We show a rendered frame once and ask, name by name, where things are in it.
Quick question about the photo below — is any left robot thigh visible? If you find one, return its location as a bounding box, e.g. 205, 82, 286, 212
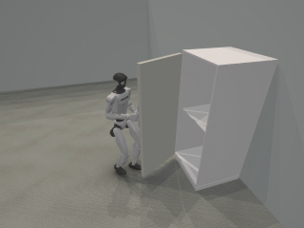
125, 120, 141, 150

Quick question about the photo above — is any fridge door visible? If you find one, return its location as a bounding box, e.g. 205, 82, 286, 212
136, 53, 182, 177

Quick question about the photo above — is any robot thigh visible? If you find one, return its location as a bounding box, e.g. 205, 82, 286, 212
109, 125, 129, 160
125, 120, 141, 150

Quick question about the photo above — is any robot left forearm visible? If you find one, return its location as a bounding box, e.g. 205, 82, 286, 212
128, 104, 139, 118

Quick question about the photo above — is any left robot upper arm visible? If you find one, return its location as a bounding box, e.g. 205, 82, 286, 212
124, 87, 132, 106

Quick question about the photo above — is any robot right forearm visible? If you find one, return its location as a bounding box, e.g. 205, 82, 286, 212
105, 113, 129, 121

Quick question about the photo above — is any right robot thigh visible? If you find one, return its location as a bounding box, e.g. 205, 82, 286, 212
109, 125, 129, 160

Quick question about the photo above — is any right robot hand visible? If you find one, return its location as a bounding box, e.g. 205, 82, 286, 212
128, 112, 140, 122

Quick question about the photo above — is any right robot upper arm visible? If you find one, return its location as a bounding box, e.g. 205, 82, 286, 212
105, 93, 116, 115

